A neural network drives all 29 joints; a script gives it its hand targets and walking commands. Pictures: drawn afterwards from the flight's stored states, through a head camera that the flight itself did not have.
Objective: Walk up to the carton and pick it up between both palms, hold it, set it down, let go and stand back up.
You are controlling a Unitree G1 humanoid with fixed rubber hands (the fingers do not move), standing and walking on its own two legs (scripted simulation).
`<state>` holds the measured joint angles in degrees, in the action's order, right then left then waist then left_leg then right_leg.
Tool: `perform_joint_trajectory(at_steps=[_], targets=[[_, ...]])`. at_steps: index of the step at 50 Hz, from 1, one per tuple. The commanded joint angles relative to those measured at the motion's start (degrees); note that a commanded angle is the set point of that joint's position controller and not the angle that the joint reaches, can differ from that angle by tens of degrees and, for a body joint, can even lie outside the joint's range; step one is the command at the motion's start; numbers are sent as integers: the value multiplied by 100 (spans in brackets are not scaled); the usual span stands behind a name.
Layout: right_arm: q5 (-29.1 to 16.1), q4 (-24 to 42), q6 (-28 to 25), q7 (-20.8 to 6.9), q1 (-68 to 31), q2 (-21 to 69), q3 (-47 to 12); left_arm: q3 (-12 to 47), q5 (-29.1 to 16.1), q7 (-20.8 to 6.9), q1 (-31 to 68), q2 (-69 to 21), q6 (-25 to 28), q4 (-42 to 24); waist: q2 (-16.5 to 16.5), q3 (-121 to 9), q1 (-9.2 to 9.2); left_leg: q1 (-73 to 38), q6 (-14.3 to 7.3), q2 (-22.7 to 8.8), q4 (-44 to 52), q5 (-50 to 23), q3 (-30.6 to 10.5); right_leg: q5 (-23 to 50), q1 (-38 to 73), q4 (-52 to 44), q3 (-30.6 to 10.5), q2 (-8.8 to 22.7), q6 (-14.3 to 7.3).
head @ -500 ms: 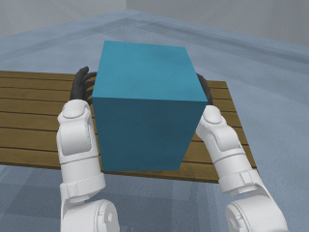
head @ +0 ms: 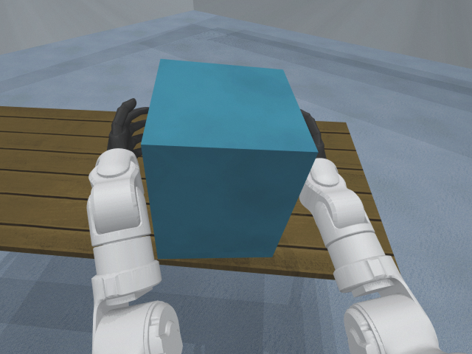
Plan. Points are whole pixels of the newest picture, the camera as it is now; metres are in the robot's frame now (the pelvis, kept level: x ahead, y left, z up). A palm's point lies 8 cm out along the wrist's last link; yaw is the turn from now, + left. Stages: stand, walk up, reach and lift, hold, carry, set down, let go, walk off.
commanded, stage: hold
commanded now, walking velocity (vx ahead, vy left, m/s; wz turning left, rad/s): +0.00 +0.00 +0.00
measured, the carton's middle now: (220, 164) +0.38 +0.01 +0.17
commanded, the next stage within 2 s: set down in 1.32 s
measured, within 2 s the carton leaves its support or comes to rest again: neither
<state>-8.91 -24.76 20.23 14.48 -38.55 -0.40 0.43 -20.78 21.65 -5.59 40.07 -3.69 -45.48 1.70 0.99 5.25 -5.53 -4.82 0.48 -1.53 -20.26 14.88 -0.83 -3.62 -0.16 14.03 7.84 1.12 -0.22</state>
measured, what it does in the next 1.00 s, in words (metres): stands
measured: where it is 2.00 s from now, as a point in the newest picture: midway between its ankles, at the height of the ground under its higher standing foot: outside the picture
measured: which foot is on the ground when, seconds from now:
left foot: down 0.00-1.00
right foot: down 0.00-1.00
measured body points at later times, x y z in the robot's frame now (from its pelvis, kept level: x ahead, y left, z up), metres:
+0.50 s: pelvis +0.00 +0.00 +0.00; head -0.04 +0.02 +0.45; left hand +0.38 +0.16 +0.23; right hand +0.37 -0.14 +0.19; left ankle -0.03 +0.12 -0.75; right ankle +0.06 -0.12 -0.75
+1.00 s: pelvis +0.00 +0.00 +0.00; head -0.04 +0.02 +0.45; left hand +0.38 +0.15 +0.23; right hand +0.37 -0.14 +0.19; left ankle -0.03 +0.12 -0.75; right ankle +0.06 -0.12 -0.75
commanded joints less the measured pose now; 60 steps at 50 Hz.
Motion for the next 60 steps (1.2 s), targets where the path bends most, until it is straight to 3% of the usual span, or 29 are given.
perform_joint_trajectory(at_steps=[1, 3, 6, 7, 8, 11, 13, 15, 21, 22, 24, 25, 26, 27, 29, 30, 32, 36, 37, 41, 44, 46, 49, 51, 52, 54, 56, 57, 60], targets=[[-508, 1854, -477, -602, -4285, 3305, -2134, 2755, -830, -687, 2981, -2898, 214, -263, -236, -2236, 7, 1457, 135, 458, 374, -1821, 393, 950, 2553, 380, -125, -441, 182], [-536, 2026, -463, -553, -4270, 3238, -2214, 2747, -816, -698, 2767, -2829, 170, -176, -201, -2200, 25, 1490, 95, 483, 335, -1895, 362, 1225, 2605, 409, -179, -391, 197], [-496, 1901, -432, -577, -4348, 3216, -2139, 2681, -794, -696, 2902, -2814, 147, -122, -169, -1964, 35, 1544, 101, 437, 433, -1623, 419, 756, 2411, 305, -134, -439, 171], [-584, 2159, -443, -574, -4225, 3250, -2264, 2835, -857, -662, 2779, -2912, 138, -404, -269, -2149, 46, 1396, 171, 423, 353, -2116, 359, 1070, 2440, 390, -157, -455, 156], [-608, 2169, -439, -552, -4209, 3215, -2311, 2906, -882, -645, 2784, -2886, 122, -423, -285, -2269, -71, 1232, 186, 428, 221, -2269, 371, 1195, 2452, 392, -147, -457, 129], [-518, 2173, -406, -578, -4147, 3188, -2267, 2994, -944, -624, 2949, -2930, 157, -563, -336, -2181, -35, 1360, 187, 406, 306, -1975, 335, 929, 2462, 372, -149, -447, 92], [-309, 1460, -310, -609, -4078, 3125, -1883, 2741, -734, -654, 3019, -2793, 114, -52, -290, -1533, -105, 1722, 171, 398, 568, -1159, 365, 209, 2170, 256, -112, -405, 84], [-427, 1883, -415, -676, -4256, 3173, -1982, 2728, -852, -640, 3030, -2839, 128, -219, -324, -2110, 28, 1665, 99, 371, 529, -1368, 392, 484, 2420, 355, -124, -431, 76], [-569, 2040, -407, -584, -4187, 3203, -2238, 2877, -887, -632, 2776, -3000, 102, -391, -331, -2179, -39, 1288, 202, 430, 297, -2066, 352, 1002, 2393, 374, -173, -445, 113], [-458, 1847, -380, -596, -4341, 3062, -2048, 2720, -796, -644, 2959, -2853, 79, -92, -185, -1884, -25, 1437, 157, 418, 386, -1748, 378, 695, 2234, 326, -115, -439, 111], [-379, 1661, -357, -639, -4247, 3115, -1968, 2705, -845, -644, 3089, -2828, 91, -165, -212, -1938, -69, 1502, 131, 362, 453, -1436, 344, 371, 2325, 318, -120, -445, 71], [-431, 1787, -376, -651, -4224, 3128, -2035, 2843, -884, -640, 3058, -2894, 106, -232, -387, -1950, -17, 1620, 173, 395, 420, -1604, 364, 539, 2356, 369, -154, -426, 75], [-482, 1942, -403, -657, -4217, 3167, -2102, 2881, -928, -630, 3039, -2911, 130, -387, -331, -2192, 49, 1593, 142, 405, 394, -1728, 370, 786, 2509, 434, -140, -439, 92], [-442, 1865, -406, -621, -4219, 3201, -2034, 2807, -848, -636, 2947, -2873, 128, -155, -328, -2041, -71, 1506, 177, 410, 355, -1946, 381, 989, 2398, 383, -172, -408, 108], [-474, 1935, -398, -587, -4296, 3181, -2185, 2686, -797, -680, 2781, -2849, 108, -111, -108, -2107, 30, 1413, 150, 409, 368, -1999, 363, 1058, 2506, 366, -170, -421, 152], [-468, 1696, -372, -585, -4276, 3181, -2095, 2591, -750, -690, 2931, -2799, 115, 8, -143, -1816, 18, 1489, 126, 417, 408, -1807, 365, 913, 2389, 327, -164, -393, 157], [-527, 2011, -413, -568, -4122, 3213, -2209, 2810, -838, -709, 2784, -2918, 108, -320, -263, -2230, -70, 1331, 118, 466, 383, -1899, 386, 1158, 2643, 377, -199, -371, 148], [-429, 1811, -413, -623, -4369, 3181, -1984, 2764, -852, -664, 3115, -2949, 137, -145, -267, -1879, -40, 1604, 141, 398, 481, -1496, 359, 486, 2311, 322, -107, -447, 127], [-519, 2131, -460, -636, -4199, 3224, -2161, 3043, -949, -627, 2998, -3017, 168, -554, -432, -2377, -81, 1378, 200, 380, 329, -1899, 357, 923, 2518, 457, -118, -493, 82], [-353, 1597, -389, -656, -4436, 3119, -1887, 2605, -724, -638, 3065, -2891, 113, 159, -200, -1690, 18, 1741, 149, 364, 539, -1273, 382, 306, 2268, 297, -126, -429, 84], [-395, 1878, -460, -637, -4373, 3091, -2009, 2702, -777, -633, 2852, -2868, 95, 34, -229, -2085, -5, 1521, 152, 410, 416, -1590, 401, 655, 2461, 368, -139, -405, 125], [-321, 1694, -451, -635, -4420, 3204, -1968, 2678, -807, -663, 3108, -2870, 147, -11, -172, -1950, -31, 1661, 68, 405, 511, -1195, 392, 421, 2419, 318, -130, -381, 142], [-515, 1866, -474, -641, -4432, 3258, -2085, 2824, -896, -652, 3138, -2951, 177, -281, -403, -2408, -33, 1441, 114, 429, 315, -1829, 388, 909, 2473, 398, -142, -413, 113], [-389, 1611, -385, -616, -4268, 3113, -1974, 2658, -776, -654, 3015, -2784, 155, 29, -255, -2068, -62, 1538, 118, 446, 389, -1616, 420, 742, 2479, 315, -177, -391, 153], [-491, 1908, -444, -626, -4259, 3312, -2133, 2825, -903, -646, 3100, -2952, 182, -397, -196, -2280, -45, 1464, 158, 424, 355, -1941, 365, 967, 2564, 394, -167, -454, 108], [-553, 2022, -416, -566, -4228, 3170, -2181, 2888, -899, -663, 2790, -2975, 146, -204, -250, -2385, -160, 1158, 183, 451, 266, -2196, 375, 1235, 2547, 351, -163, -451, 150], [-401, 1569, -347, -581, -4292, 3165, -2007, 2637, -765, -703, 3043, -2834, 143, 31, -145, -1941, -96, 1523, 133, 440, 423, -1464, 365, 621, 2411, 298, -132, -403, 126], [-418, 1800, -392, -609, -4276, 3158, -2003, 2727, -819, -687, 3022, -2920, 157, -163, -283, -1893, -86, 1607, 140, 424, 455, -1647, 352, 728, 2389, 303, -127, -436, 98], [-403, 1679, -369, -589, -4264, 3293, -2071, 2606, -741, -721, 3048, -2765, 174, 41, -104, -2017, -8, 1752, 75, 476, 471, -1340, 427, 744, 2656, 320, -180, -363, 175]])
